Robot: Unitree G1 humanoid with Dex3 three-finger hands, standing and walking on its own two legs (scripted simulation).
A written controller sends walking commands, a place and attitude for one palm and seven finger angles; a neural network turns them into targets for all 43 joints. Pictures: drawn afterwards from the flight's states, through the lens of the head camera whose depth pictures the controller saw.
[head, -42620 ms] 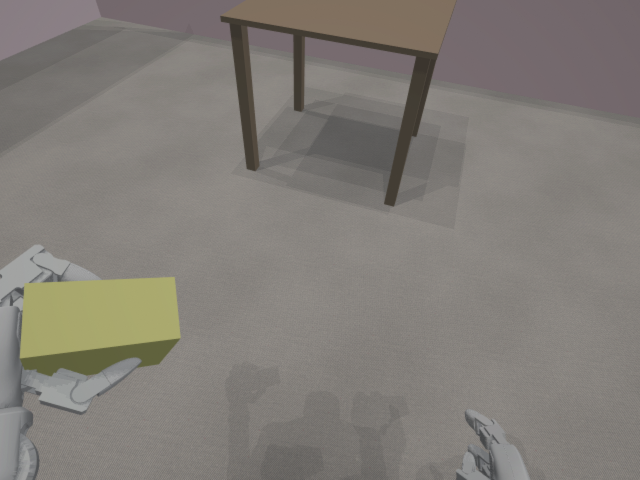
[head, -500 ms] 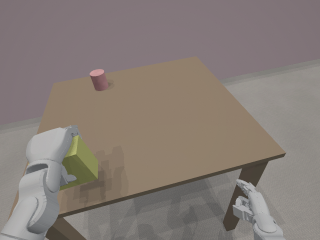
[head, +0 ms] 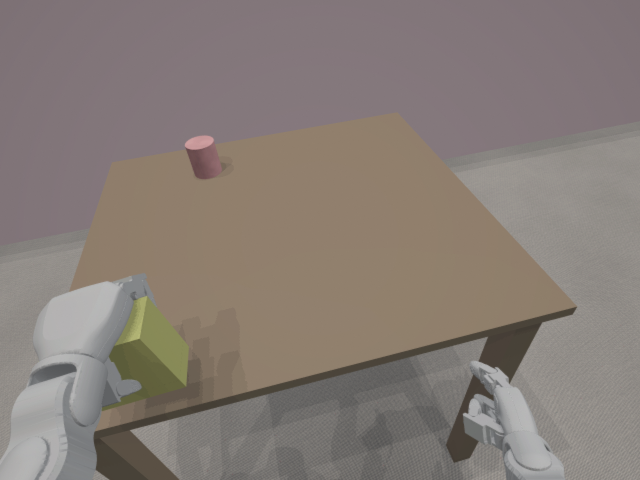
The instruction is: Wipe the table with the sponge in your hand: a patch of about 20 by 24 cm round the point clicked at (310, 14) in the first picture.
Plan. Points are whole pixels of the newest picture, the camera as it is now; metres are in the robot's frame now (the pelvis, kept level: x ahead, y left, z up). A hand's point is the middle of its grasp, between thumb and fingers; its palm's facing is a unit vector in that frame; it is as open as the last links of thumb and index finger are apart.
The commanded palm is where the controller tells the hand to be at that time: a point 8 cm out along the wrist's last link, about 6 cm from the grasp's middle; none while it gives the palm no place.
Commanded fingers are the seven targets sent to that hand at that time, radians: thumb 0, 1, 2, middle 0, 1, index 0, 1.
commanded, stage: bring the sponge back beside the body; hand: left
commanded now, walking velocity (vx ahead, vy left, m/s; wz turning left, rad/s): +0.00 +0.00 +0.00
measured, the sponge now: (130, 363) +0.20 +0.28 +0.07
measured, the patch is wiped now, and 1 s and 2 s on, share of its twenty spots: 1.00 1.00 1.00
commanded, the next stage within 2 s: step back with the hand held close in 0.50 s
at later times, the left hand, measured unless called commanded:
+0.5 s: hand (104, 355) +0.18 +0.29 +0.11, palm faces +0.09 -0.12 -0.99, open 10.0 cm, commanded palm +0.15 +0.28 +0.19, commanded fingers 0.00 0.10 1.30 -1.20 -1.60 -1.20 -1.60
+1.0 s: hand (118, 322) +0.20 +0.26 +0.16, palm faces +0.32 -0.85 -0.41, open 10.0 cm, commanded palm +0.15 +0.30 +0.18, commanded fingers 0.00 0.10 1.30 -1.20 -1.60 -1.20 -1.60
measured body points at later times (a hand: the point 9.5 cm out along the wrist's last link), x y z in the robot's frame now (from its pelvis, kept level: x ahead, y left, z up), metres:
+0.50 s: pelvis +0.00 +0.00 +0.00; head -0.04 -0.04 +0.45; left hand +0.17 +0.29 +0.17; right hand +0.26 -0.18 -0.06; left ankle +0.03 +0.12 -0.74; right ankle +0.00 -0.09 -0.74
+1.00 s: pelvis -0.01 +0.02 -0.02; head -0.01 +0.03 +0.43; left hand +0.17 +0.30 +0.18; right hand +0.12 -0.24 -0.10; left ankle +0.03 +0.12 -0.74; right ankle +0.00 -0.09 -0.74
